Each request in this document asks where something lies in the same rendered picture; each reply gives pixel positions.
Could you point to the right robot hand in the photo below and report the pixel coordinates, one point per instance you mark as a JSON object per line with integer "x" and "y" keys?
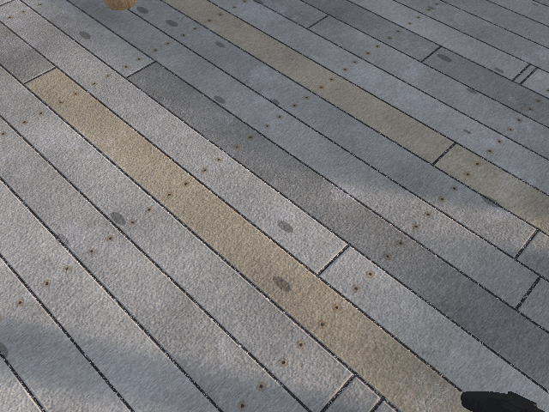
{"x": 485, "y": 401}

